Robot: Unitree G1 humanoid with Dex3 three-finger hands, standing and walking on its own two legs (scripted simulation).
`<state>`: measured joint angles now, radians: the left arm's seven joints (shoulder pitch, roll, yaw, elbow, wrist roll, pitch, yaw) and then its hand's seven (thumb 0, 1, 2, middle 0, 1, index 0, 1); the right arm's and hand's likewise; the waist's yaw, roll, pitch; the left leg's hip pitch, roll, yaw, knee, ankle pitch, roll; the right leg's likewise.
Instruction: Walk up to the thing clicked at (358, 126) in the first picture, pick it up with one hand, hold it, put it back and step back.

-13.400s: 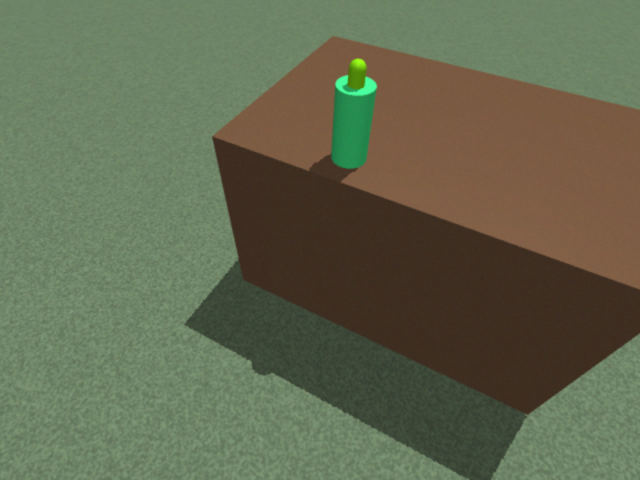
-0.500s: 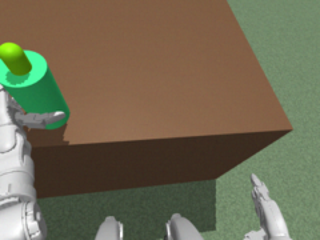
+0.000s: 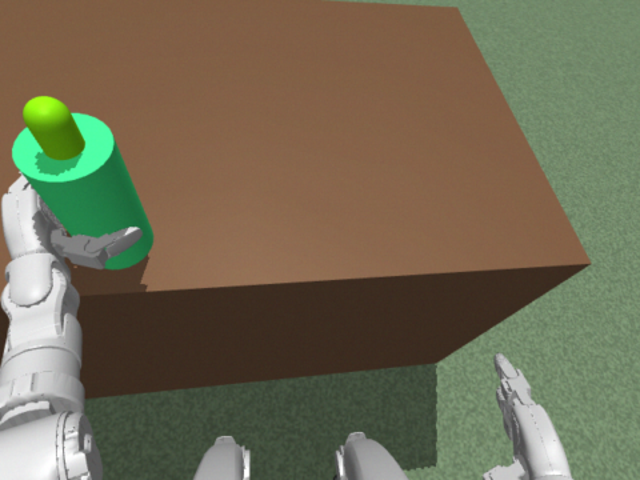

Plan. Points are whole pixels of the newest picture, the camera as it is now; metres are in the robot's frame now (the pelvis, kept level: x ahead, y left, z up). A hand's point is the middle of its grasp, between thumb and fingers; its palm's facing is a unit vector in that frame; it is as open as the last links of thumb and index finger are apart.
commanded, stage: settle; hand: left
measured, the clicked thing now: (89, 188) +0.44 +0.24 +0.08
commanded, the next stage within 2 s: lift in 0.52 s
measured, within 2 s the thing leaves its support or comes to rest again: leaves its support in 0.10 s
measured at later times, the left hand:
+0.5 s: hand (80, 187) +0.43 +0.24 +0.09, palm faces +0.29 -0.96 -0.04, open 11.7 cm
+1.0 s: hand (71, 166) +0.42 +0.23 +0.13, palm faces +0.29 -0.96 -0.03, open 11.7 cm
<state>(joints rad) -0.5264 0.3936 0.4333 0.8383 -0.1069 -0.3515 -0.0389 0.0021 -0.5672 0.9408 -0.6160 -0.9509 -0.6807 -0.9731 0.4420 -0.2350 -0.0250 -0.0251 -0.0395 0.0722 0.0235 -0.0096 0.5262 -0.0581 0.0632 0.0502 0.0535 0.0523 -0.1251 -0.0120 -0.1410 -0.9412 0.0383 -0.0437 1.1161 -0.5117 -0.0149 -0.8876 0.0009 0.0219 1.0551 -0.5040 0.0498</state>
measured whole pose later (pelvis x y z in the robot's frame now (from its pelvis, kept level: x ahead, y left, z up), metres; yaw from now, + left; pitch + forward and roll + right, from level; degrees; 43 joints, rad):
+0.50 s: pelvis +0.00 -0.01 +0.02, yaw +0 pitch +15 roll -2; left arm -0.56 0.41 0.40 0.84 -0.11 -0.26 -0.04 0.00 -0.61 1.00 -0.60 -1.01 -0.66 -1.03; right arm 0.41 -0.23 -0.04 0.06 -0.02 0.09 -0.01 -0.01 0.53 -0.06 0.06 0.05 0.05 0.05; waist -0.10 0.00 -0.12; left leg -0.81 0.04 -0.03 1.00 -0.46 -0.02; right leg -0.77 0.00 0.03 0.96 -0.46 0.04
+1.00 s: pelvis +0.01 +0.00 +0.03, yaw +0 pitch +12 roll -2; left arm -0.46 0.33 0.33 0.61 -0.13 -0.14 0.01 0.00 -0.61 1.01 -0.59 -1.01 -0.65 -1.04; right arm 0.39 -0.22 -0.07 0.16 0.00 0.06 -0.04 -0.01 0.54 -0.05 0.06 0.05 0.05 0.05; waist -0.06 0.02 -0.14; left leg -0.69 0.03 -0.02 0.92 -0.45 -0.02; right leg -0.65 -0.01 0.03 0.87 -0.44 0.05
